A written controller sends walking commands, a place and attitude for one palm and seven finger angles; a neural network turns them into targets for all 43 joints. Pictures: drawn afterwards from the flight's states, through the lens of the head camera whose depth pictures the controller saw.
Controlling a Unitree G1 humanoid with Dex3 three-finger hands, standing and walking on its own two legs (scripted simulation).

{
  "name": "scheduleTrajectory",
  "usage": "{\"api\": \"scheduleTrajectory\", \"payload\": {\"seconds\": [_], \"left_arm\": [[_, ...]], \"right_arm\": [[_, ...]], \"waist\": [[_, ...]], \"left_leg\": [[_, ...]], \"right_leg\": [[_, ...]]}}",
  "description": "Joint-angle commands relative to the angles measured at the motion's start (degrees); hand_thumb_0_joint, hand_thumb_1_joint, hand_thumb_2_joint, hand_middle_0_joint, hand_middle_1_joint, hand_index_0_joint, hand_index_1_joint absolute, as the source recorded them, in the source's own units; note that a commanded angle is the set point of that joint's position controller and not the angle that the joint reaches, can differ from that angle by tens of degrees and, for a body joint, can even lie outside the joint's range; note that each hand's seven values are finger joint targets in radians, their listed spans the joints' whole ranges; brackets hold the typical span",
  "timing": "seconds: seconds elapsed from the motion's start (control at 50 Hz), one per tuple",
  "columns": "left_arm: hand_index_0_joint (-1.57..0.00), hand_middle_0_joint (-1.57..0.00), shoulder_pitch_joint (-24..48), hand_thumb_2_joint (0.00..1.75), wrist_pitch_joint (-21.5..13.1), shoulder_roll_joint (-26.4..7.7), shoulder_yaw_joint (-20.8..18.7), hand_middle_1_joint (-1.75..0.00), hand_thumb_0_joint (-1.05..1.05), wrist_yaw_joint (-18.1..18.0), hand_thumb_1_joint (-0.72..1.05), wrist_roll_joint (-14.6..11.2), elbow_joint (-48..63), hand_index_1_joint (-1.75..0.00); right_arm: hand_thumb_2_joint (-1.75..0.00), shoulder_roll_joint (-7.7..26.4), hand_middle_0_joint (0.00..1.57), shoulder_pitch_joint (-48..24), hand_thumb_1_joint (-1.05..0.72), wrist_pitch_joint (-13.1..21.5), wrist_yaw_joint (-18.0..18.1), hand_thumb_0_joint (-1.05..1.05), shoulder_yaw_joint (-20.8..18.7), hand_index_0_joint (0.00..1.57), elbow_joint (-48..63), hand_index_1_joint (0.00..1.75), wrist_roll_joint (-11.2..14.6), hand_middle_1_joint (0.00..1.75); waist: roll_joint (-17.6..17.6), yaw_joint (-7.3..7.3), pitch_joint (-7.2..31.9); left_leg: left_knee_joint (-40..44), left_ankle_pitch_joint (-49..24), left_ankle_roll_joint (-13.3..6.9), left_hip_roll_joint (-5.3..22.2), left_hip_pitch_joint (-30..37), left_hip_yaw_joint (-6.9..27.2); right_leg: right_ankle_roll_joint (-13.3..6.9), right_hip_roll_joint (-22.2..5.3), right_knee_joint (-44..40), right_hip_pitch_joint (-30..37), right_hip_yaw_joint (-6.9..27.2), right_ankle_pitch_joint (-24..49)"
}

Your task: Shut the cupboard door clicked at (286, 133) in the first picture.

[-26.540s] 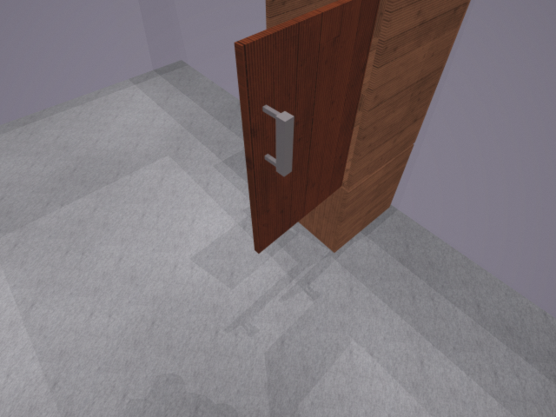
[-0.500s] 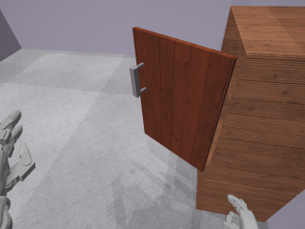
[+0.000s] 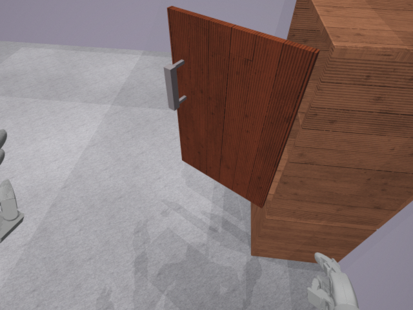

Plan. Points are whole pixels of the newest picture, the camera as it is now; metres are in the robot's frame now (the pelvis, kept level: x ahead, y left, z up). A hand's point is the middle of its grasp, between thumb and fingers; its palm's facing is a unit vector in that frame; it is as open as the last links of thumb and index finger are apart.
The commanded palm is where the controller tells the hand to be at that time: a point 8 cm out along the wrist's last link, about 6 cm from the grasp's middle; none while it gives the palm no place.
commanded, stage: step back with the hand held close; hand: left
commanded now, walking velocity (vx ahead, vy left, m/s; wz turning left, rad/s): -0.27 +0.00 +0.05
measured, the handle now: (177, 85) +0.69 +0.13 +0.06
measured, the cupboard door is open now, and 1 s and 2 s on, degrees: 60 60 60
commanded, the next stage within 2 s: stop stepping back and stand still in 1.02 s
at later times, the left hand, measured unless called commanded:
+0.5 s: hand out of the picture +0.10 +0.27 +0.17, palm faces +0.51 -0.74 -0.44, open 7.4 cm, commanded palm +0.04 +0.30 +0.18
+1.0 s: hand out of the picture +0.03 +0.24 +0.18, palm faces +0.43 -0.83 -0.37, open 7.4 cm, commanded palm -0.04 +0.29 +0.18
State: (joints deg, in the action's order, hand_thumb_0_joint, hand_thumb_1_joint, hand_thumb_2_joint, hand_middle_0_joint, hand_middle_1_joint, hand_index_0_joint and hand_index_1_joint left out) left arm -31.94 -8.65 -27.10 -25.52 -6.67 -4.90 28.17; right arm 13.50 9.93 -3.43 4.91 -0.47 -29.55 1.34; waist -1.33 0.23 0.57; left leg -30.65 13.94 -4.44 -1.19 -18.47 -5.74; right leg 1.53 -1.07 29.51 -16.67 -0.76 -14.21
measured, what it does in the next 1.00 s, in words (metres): walks backwards: right foot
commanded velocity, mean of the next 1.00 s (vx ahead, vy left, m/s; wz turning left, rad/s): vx -0.37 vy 0.00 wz -0.04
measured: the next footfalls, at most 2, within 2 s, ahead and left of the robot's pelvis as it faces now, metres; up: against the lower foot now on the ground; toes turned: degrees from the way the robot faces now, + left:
right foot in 0.84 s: -0.23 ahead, -0.15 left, +0.00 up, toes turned +1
left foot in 1.30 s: -0.18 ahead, +0.12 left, +0.00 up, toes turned +3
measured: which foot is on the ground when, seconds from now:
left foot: down 0.00-1.00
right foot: down 0.00-0.60, up 0.62-0.82, down 0.84-1.00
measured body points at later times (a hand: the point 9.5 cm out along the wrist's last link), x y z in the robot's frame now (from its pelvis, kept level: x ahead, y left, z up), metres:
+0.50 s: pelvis -0.08 -0.01 -0.01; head -0.07 +0.01 +0.44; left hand +0.06 +0.31 +0.20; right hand +0.10 -0.23 -0.09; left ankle +0.02 +0.07 -0.73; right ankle -0.01 -0.14 -0.73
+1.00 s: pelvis -0.18 -0.01 -0.02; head -0.16 +0.02 +0.43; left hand +0.00 +0.29 +0.20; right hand +0.02 -0.23 -0.08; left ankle +0.03 +0.07 -0.73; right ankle -0.27 -0.15 -0.73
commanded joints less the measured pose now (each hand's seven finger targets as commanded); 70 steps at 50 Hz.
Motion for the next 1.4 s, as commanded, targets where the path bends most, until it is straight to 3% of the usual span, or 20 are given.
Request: {"api": "scheduleTrajectory", "payload": {"seconds": [0.0,0.22,0.4,0.46,0.52,0.6,0.76,0.84,0.9,0.96,1.0,1.04,1.06,1.08,1.1,1.14,1.2,1.24,1.28,1.38], "left_arm": [[-0.20,-0.20,0.9,0.90,-4.1,-7.7,-6.8,-0.30,0.00,-1.7,0.90,0.6,8.8,-0.30],[-0.20,-0.20,7.9,0.90,-8.3,-7.5,-7.4,-0.30,0.00,-2.5,0.90,3.6,13.8,-0.30],[-0.20,-0.20,6.3,0.90,-10.0,-7.1,-6.2,-0.30,0.00,-2.3,0.90,2.4,11.7,-0.30],[-0.20,-0.20,6.6,0.90,-9.9,-7.4,-5.4,-0.30,0.00,-3.2,0.90,2.3,11.3,-0.30],[-0.20,-0.20,5.9,0.90,-10.5,-9.1,-7.4,-0.30,0.00,-3.6,0.90,2.3,12.3,-0.30],[-0.20,-0.20,4.7,0.90,-11.0,-9.0,-10.6,-0.30,0.00,-2.8,0.90,3.0,12.2,-0.30],[-0.20,-0.20,0.9,0.90,-11.6,-6.8,-6.8,-0.30,0.00,-1.4,0.90,-0.6,14.9,-0.30],[-0.20,-0.20,9.9,0.90,-12.2,-10.8,-6.9,-0.30,0.00,-2.5,0.90,0.9,15.7,-0.30],[-0.20,-0.20,17.3,0.90,-11.0,-10.3,-5.0,-0.30,0.00,-2.0,0.90,0.8,16.4,-0.30],[-0.20,-0.20,9.8,0.90,-9.7,-9.7,-7.2,-0.30,0.00,-0.9,0.90,-0.4,13.5,-0.30],[-0.20,-0.20,4.4,0.90,-9.5,-10.8,-10.3,-0.30,0.00,-0.3,0.90,-1.3,12.2,-0.30],[-0.20,-0.20,-0.1,0.90,-9.1,-12.6,-12.9,-0.30,0.00,-0.2,0.90,-1.8,10.3,-0.30],[-0.20,-0.20,-1.3,0.90,-9.3,-12.3,-11.8,-0.30,0.00,-0.4,0.90,-1.8,11.0,-0.30],[-0.20,-0.20,-0.9,0.90,-9.4,-13.3,-10.5,-0.30,0.00,-0.7,0.90,-1.4,13.4,-0.30],[-0.20,-0.20,-0.9,0.90,-8.6,-13.2,-10.1,-0.30,0.00,-1.7,0.90,-0.7,13.5,-0.30],[-0.20,-0.20,-0.4,0.90,-7.1,-11.3,-10.1,-0.30,0.00,-1.2,0.90,-0.3,14.9,-0.30],[-0.20,-0.20,10.1,0.90,-6.5,-8.1,-4.7,-0.30,0.00,-3.3,0.90,1.6,9.6,-0.30],[-0.20,-0.20,15.5,0.90,-6.4,-6.8,-2.2,-0.30,0.00,-3.7,0.90,2.2,8.5,-0.30],[-0.20,-0.20,17.6,0.90,-7.2,-7.0,-1.7,-0.30,0.00,-4.5,0.90,3.0,12.5,-0.30],[-0.20,-0.20,10.0,0.90,-7.4,-7.7,-4.3,-0.30,0.00,-3.4,0.90,2.5,23.1,-0.30]], "right_arm": [[-0.90,8.0,0.20,-4.0,-0.90,3.7,0.7,0.00,-2.7,0.20,8.2,0.30,0.0,0.30],[-0.90,8.6,0.20,-3.2,-0.90,8.2,1.0,0.00,-2.7,0.20,7.1,0.30,-0.9,0.30],[-0.90,6.5,0.20,-1.7,-0.90,9.3,-0.8,0.00,-3.1,0.20,4.4,0.30,-1.1,0.30],[-0.90,5.7,0.20,-1.3,-0.90,9.1,-0.9,0.00,-2.9,0.20,3.2,0.30,-1.2,0.30],[-0.90,6.3,0.20,-2.5,-0.90,9.1,-0.4,0.00,-2.9,0.20,4.0,0.30,-0.9,0.30],[-0.90,7.6,0.20,-4.6,-0.90,10.1,0.4,0.00,-3.4,0.20,4.5,0.30,-1.4,0.30],[-0.90,5.3,0.20,-2.5,-0.90,12.5,-1.6,0.00,-3.2,0.20,0.9,0.30,-1.8,0.30],[-0.90,4.1,0.20,-1.1,-0.90,12.5,-0.5,0.00,-2.9,0.20,-2.4,0.30,-2.1,0.30],[-0.90,5.4,0.20,-3.8,-0.90,13.2,0.8,0.00,-4.4,0.20,-0.2,0.30,0.1,0.30],[-0.90,5.2,0.20,-6.4,-0.90,11.9,0.1,0.00,-3.5,0.20,1.7,0.30,-0.9,0.30],[-0.90,5.6,0.20,-7.1,-0.90,10.6,-0.6,0.00,-3.6,0.20,2.9,0.30,-2.1,0.30],[-0.90,5.1,0.20,-7.4,-0.90,8.8,-0.8,0.00,-3.6,0.20,3.6,0.30,-2.3,0.30],[-0.90,3.7,0.20,-6.7,-0.90,8.4,-0.8,0.00,-3.3,0.20,3.3,0.30,-1.3,0.30],[-0.90,2.7,0.20,-6.1,-0.90,8.8,-0.8,0.00,-3.3,0.20,3.1,0.30,-0.6,0.30],[-0.90,3.3,0.20,-7.3,-0.90,8.7,-1.4,0.00,-3.3,0.20,1.5,0.30,-1.5,0.30],[-0.90,2.8,0.20,-4.0,-0.90,8.8,-1.6,0.00,-2.3,0.20,1.2,0.30,-1.5,0.30],[-0.90,4.4,0.20,-3.2,-0.90,9.5,1.1,0.00,-0.9,0.20,0.9,0.30,-1.1,0.30],[-0.90,6.4,0.20,-1.9,-0.90,11.8,1.6,0.00,-2.0,0.20,-0.6,0.30,-0.6,0.30],[-0.90,7.9,0.20,-0.1,-0.90,13.4,2.0,0.00,-2.8,0.20,0.9,0.30,-0.4,0.30],[-0.90,4.8,0.20,-1.7,-0.90,15.1,-0.3,0.00,-2.2,0.20,0.6,0.30,-1.8,0.30]], "waist": [[-3.3,0.23,6.2],[-10.4,0.21,3.4],[4.2,-0.92,3.3],[5.8,-1.39,3.8],[1.6,-1.29,5.1],[-13.6,0.21,6.2],[-10.4,0.11,10.3],[2.4,-0.56,14.7],[3.6,-1.78,16.8],[-9.8,-0.06,13.6],[-16.1,0.33,9.5],[-12.0,0.74,7.4],[-0.9,0.79,5.6],[14.0,0.65,3.1],[14.1,1.10,-2.8],[9.8,-0.18,-1.5],[2.6,-1.42,-3.7],[-4.5,-1.52,-0.9],[-12.7,-0.03,5.2],[-12.3,-1.73,7.1]], "left_leg": [[11.2,0.1,-0.3,10.2,-11.1,12.4],[18.7,30.4,-3.1,13.5,-28.1,19.1],[-2.1,15.3,2.2,4.9,-8.4,10.9],[-2.3,9.8,2.8,4.2,-3.1,10.5],[5.7,13.2,1.1,6.8,-5.5,13.8],[24.4,32.7,-4.0,19.3,-29.3,25.4],[18.1,10.3,4.5,15.8,1.1,15.2],[-1.7,-19.9,5.7,9.9,18.1,4.0],[0.8,-32.1,3.0,10.2,27.5,3.6],[13.5,-15.8,1.3,15.6,15.9,10.5],[23.2,15.8,5.5,16.7,-1.4,11.9],[15.8,21.8,9.3,11.8,-9.7,7.6],[-2.7,13.4,10.8,5.9,-2.0,0.8],[-27.8,9.7,11.3,-0.4,5.8,2.9],[-43.3,11.7,9.8,-1.2,-3.0,7.3],[-42.1,11.1,7.7,3.2,-9.6,10.2],[-7.6,6.4,5.5,4.4,-5.2,6.2],[7.6,-1.1,4.9,4.2,4.0,5.3],[10.9,-4.3,1.2,14.8,8.4,19.1],[23.3,17.3,2.4,16.3,7.0,26.6]], "right_leg": [[-1.2,-0.8,3.4,12.1,3.7,10.4],[-0.6,3.1,12.3,19.3,2.1,0.5],[-6.5,-7.2,-7.2,-5.3,18.7,-9.9],[-6.5,-7.8,-9.0,-9.6,16.5,-8.5],[-3.4,-2.0,-4.0,-6.1,9.9,-8.5],[-0.6,7.0,21.0,17.6,2.0,-4.1],[-2.7,3.9,-6.0,3.9,0.1,-13.9],[-3.7,-7.4,-12.3,-5.2,11.0,18.4],[3.6,-0.1,-3.8,-7.4,2.5,26.3],[1.5,5.2,3.0,-2.8,-0.2,-6.5],[-2.8,6.4,2.5,5.6,-1.7,-18.7],[-5.8,3.3,-2.5,6.9,-0.3,-19.9],[-8.2,-4.0,-12.4,-6.5,6.2,-23.9],[-12.8,-18.9,-25.4,-26.3,24.4,-32.0],[-17.1,-23.9,-26.9,-29.1,25.1,-27.7],[-13.9,-17.8,-18.6,-21.3,14.3,-16.1],[-7.2,-7.8,-6.5,-6.6,3.9,2.2],[-3.9,-4.4,-0.5,-3.1,3.3,2.7],[-1.2,0.8,5.3,-4.1,1.9,-8.1],[-0.6,2.7,17.0,-3.7,3.2,-10.7]]}}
